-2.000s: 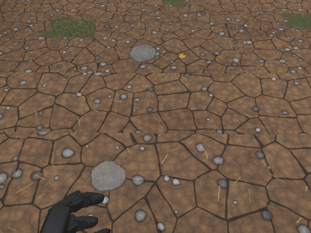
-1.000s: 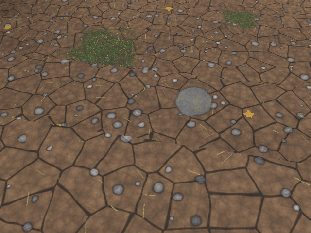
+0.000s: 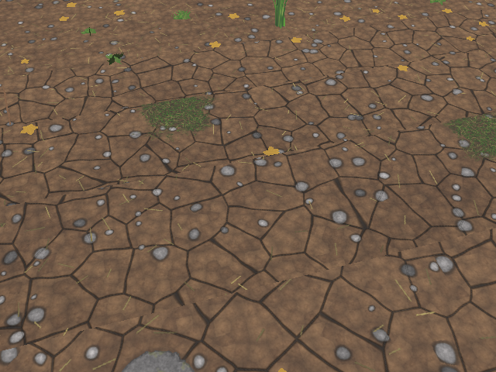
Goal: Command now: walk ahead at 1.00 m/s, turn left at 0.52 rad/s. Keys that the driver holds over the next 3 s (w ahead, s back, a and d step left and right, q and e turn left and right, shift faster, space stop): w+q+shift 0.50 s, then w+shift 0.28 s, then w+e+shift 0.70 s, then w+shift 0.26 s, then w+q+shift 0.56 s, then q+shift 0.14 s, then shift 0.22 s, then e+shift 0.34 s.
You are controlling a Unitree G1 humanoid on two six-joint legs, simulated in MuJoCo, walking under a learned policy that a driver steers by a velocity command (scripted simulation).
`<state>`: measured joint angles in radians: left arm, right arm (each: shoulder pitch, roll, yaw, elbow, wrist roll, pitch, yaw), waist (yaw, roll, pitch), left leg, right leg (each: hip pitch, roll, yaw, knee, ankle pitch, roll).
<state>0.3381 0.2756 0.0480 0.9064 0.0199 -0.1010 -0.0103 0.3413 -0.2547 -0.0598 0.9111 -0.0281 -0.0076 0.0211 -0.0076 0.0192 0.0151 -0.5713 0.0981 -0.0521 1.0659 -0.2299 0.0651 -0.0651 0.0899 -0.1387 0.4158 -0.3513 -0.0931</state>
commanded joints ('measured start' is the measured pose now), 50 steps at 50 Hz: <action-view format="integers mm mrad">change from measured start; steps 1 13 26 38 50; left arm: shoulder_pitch -27 -51 -127 93 218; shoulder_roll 65 153 74 172 135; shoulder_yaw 22 13 -28 48 45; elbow -7 35 -172 13 60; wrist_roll -5 -8 3 -6 2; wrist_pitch -64 21 23 -44 55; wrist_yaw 8 75 4 1 56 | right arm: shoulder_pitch -49 364 -13 -253 -14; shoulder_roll -46 -187 -251 -85 -111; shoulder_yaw -27 -72 -63 -5 11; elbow -66 79 -45 -222 -88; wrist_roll -6 -39 40 -35 -51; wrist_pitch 2 -5 -84 -1 -67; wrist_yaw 18 3 -12 41 -17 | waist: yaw -28 -307 75 -15 -114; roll -37 36 -10 -118 -4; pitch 138 -10 27 126 -33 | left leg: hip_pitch -161 690 45 -15 645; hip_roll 40 -65 -83 -110 3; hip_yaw -39 104 -243 -34 47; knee -174 -781 -696 -87 -854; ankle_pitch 285 670 449 92 766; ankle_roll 16 267 187 16 -20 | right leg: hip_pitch -48 -155 12 -313 -153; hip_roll -263 -143 -96 -291 -93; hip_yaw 111 -102 109 425 260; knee -193 1406 340 -180 830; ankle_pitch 391 561 359 5 355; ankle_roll -63 71 140 -108 -60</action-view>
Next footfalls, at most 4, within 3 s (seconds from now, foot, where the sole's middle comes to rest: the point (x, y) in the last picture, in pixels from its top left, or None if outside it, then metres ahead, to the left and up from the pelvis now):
0.26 left None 0.39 0.09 -0.93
0.56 right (250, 306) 0.79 0.01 -0.93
1.02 left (140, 278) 0.99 0.42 -1.09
1.36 right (156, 195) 1.41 0.41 -1.09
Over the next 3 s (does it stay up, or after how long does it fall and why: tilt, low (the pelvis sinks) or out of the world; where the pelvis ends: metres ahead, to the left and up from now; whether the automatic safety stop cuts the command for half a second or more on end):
stays up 2.59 0.68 -0.67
